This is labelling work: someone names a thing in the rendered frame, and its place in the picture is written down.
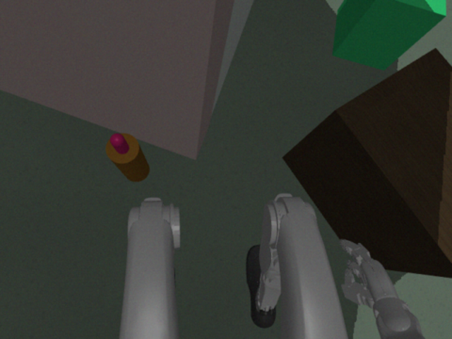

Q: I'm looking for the right robot foot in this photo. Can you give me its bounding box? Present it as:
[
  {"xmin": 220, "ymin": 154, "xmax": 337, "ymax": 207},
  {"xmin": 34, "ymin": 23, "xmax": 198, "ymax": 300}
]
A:
[{"xmin": 246, "ymin": 245, "xmax": 276, "ymax": 328}]

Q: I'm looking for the right robot arm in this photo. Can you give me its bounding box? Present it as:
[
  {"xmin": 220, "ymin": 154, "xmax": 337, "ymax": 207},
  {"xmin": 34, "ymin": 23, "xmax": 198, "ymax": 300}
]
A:
[{"xmin": 373, "ymin": 297, "xmax": 425, "ymax": 339}]

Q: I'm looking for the right robot hand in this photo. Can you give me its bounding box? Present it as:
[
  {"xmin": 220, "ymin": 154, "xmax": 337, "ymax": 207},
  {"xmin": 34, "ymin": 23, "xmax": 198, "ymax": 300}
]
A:
[{"xmin": 340, "ymin": 239, "xmax": 399, "ymax": 309}]

